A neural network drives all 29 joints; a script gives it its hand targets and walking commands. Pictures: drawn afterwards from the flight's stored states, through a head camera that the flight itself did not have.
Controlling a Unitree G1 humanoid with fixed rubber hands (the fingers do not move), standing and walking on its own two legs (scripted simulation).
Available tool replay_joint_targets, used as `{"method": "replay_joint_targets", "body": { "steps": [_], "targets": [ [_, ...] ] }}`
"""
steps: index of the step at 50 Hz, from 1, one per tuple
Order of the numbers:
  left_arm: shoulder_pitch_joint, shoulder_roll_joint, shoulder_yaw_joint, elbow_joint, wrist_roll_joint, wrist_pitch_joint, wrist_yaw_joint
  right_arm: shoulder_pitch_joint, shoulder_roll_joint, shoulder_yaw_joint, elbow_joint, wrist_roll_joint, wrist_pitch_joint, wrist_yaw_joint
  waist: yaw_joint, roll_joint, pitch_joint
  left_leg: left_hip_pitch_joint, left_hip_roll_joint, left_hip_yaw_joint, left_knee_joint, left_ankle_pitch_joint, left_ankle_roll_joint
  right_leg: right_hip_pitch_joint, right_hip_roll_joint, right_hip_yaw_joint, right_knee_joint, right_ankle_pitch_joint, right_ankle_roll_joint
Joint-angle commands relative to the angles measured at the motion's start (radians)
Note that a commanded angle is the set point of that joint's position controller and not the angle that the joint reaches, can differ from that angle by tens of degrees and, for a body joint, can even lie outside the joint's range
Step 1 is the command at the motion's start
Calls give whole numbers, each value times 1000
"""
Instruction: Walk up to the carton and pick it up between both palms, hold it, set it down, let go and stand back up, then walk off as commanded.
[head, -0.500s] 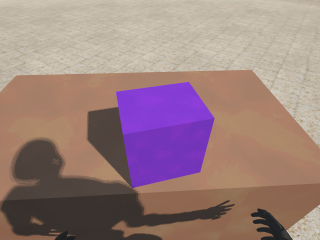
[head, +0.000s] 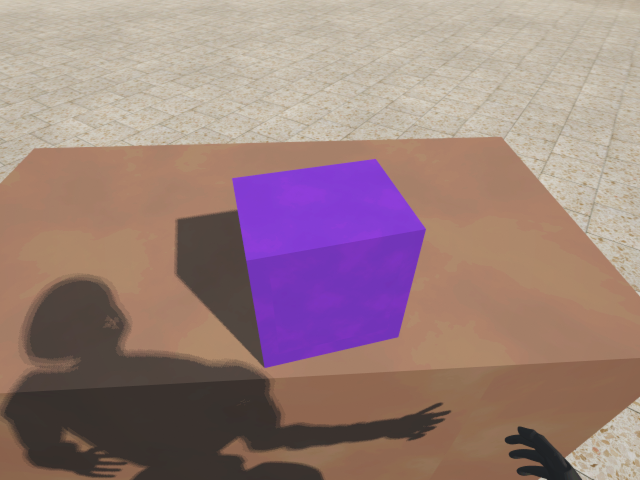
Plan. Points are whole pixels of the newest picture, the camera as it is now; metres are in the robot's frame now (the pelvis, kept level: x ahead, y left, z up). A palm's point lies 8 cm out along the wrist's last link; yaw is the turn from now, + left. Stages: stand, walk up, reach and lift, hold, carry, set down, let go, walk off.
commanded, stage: stand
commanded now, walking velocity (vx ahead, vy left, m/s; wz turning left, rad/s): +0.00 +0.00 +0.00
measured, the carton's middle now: (320, 262) +0.40 +0.06 +0.07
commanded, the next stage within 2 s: walk off in 1.22 s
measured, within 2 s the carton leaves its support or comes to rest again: neither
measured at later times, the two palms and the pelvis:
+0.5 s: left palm out of the picture +0.03 +0.30 -0.11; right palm out of the picture +0.13 -0.27 -0.07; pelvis -0.03 -0.01 +0.00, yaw +0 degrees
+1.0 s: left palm out of the picture -0.01 +0.29 -0.12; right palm out of the picture +0.09 -0.28 -0.08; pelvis -0.05 -0.01 +0.00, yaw +0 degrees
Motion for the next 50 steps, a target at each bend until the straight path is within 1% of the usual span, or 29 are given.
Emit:
{"method": "replay_joint_targets", "body": {
  "steps": [1, 2, 5, 6, 7, 8, 10, 11, 12, 15, 17, 20, 22, 23, 24, 25, 29, 30, 31, 34, 35, 36, 38, 39, 41, 43, 44, 47, 50],
  "targets": [
    [-21, 243, 6, -2, 49, -39, 2, 5, -190, -130, 18, -5, -25, -5, -75, 100, 2, 35, 83, -91, -2, 290, 76, 157, -137, 104, -76, 393, -37],
    [-25, 240, 4, -11, 43, -40, 6, 0, -194, -123, 23, -6, -26, -3, -71, 147, 38, 21, 86, -95, -10, 284, 80, 144, -132, 113, -79, 398, -30],
    [-11, 249, 5, 10, 45, -36, 5, -32, -209, -132, 25, -8, -22, -1, -64, 79, 39, 22, 86, -92, -3, 243, 76, 136, -133, 118, -92, 332, -36],
    [6, 231, 9, 23, 45, -36, 4, -49, -217, -136, 22, -13, -23, -7, -51, 78, 33, 10, 84, -89, -4, 236, 82, 152, -135, 122, -97, 341, -36],
    [-39, 235, 6, 1, 46, -38, 5, -2, -198, -131, 27, -7, -21, -6, -88, 104, 38, 34, 81, -87, -4, 236, 74, 131, -146, 140, -106, 360, -41],
    [-48, 211, -2, -3, 44, -39, 2, -30, -194, -129, 28, -9, -27, -3, -65, 134, 48, 14, 85, -93, -16, 248, 73, 139, -137, 120, -92, 364, -35],
    [-18, 247, 8, 22, 46, -38, 4, -25, -205, -127, 47, -4, -26, -6, -60, 81, 9, 37, 87, -106, -13, 263, 74, 164, -134, 112, -86, 380, -36],
    [-18, 235, 9, 20, 44, -39, 3, -55, -211, -131, 40, -8, -24, -7, -54, 85, 20, 16, 88, -91, -8, 245, 85, 170, -137, 123, -93, 388, -41],
    [-61, 245, 14, 8, 46, -39, 1, -12, -199, -127, 43, -3, -26, -4, -84, 113, 28, 37, 85, -93, -13, 232, 79, 144, -131, 114, -93, 361, -30],
    [-18, 265, 13, 34, 49, -41, -2, -11, -195, -124, 53, -11, -23, -1, -76, 97, 8, 59, 82, -84, -9, 225, 75, 148, -128, 113, -101, 356, -29],
    [-34, 240, 8, 26, 44, -39, -6, -33, -192, -122, 54, -8, -22, -8, -62, 132, 41, 16, 79, -88, -24, 216, 76, 137, -131, 119, -103, 281, -39],
    [-42, 245, 11, 37, 43, -29, -3, -42, -199, -121, 67, -1, -22, -5, -68, 78, 57, 27, 89, -108, -39, 188, 79, 118, -130, 126, -121, 285, -38],
    [-61, 263, 12, 38, 47, -34, -4, -22, -208, -121, 77, -3, -15, -1, -80, 135, 103, 9, 81, -85, -45, 127, 75, 78, -146, 152, -144, 180, -39],
    [-28, 220, 3, 40, 39, -32, -4, -35, -200, -122, 65, -5, -23, -2, -66, 108, 118, 16, 82, -102, -50, 91, 80, 67, -137, 155, -170, 132, -32],
    [-54, 245, 8, 51, 47, -37, -2, -15, -189, -118, 75, -3, -20, 4, -91, 98, 62, 20, 80, -104, -42, 99, 70, 100, -143, 160, -164, 164, -47],
    [-25, 231, 8, 46, 47, -39, -4, -27, -206, -123, 82, -4, -21, -2, -55, 111, 103, -7, 78, -101, -48, 113, 72, 98, -133, 152, -163, 160, -28],
    [-10, 232, -5, 58, 46, -42, -4, -30, -192, -116, 91, 8, -20, 0, -60, 94, 104, 5, 78, -105, -46, 86, 79, 79, -140, 156, -176, 140, -35],
    [-55, 238, 6, 63, 46, -35, -3, -42, -189, -117, 83, 0, -19, 1, -82, 108, 108, 18, 72, -93, -47, 69, 76, 68, -138, 170, -185, 116, -39],
    [-34, 238, 0, 60, 41, -33, -3, -51, -210, -121, 89, -8, -15, 1, -58, 106, 78, 11, 78, -97, -50, 62, 76, 86, -144, 165, -182, 99, -41],
    [-49, 228, -5, 67, 39, -33, -5, -38, -215, -119, 108, -4, -16, 4, -63, 126, 115, 9, 74, -105, -62, 41, 81, 61, -145, 177, -186, 114, -39],
    [-35, 237, 1, 63, 43, -35, -7, -29, -209, -119, 109, -3, -15, 5, -57, 69, 114, 1, 81, -107, -70, 12, 79, 64, -142, 162, -182, 64, -38],
    [-54, 246, -2, 71, 42, -29, -7, -45, -231, -121, 104, -11, -9, 7, -71, 103, 166, 13, 64, -92, -69, -20, 73, -8, -142, 185, -224, -36, -35],
    [-67, 241, -6, 67, 34, -38, -6, -14, -219, -115, 133, 2, -11, 8, -69, 69, 144, 10, 73, -110, -75, -14, 79, 14, -152, 197, -227, -35, -39],
    [-73, 250, 3, 61, 37, -37, -5, -10, -226, -119, 123, 1, -13, 9, -89, 96, 119, 37, 75, -95, -38, 16, 79, 21, -150, 192, -233, 6, -36],
    [-33, 237, -1, 68, 35, -38, -8, -29, -212, -109, 127, -4, -15, 9, -62, 136, 122, 7, 80, -101, -65, 21, 80, 66, -139, 176, -204, 62, -33],
    [-53, 233, -4, 69, 38, -39, -8, -41, -198, -107, 124, 7, -14, 3, -81, 92, 95, 16, 81, -116, -65, 10, 81, 73, -143, 174, -198, 71, -33],
    [-27, 250, 3, 82, 36, -38, -4, -43, -211, -112, 131, 0, -17, 4, -62, 92, 107, 15, 84, -117, -79, -3, 77, 71, -137, 171, -197, 47, -28],
    [-18, 247, 2, 91, 33, -33, -2, -46, -208, -111, 128, 1, -15, 5, -60, 150, 119, 8, 80, -109, -74, 23, 79, 69, -149, 181, -197, 81, -39],
    [-43, 248, -2, 85, 36, -42, -4, -2, -192, -99, 144, 3, -14, 5, -79, 98, 119, 12, 82, -118, -58, 19, 81, 48, -151, 186, -214, 43, -32]
  ]
}}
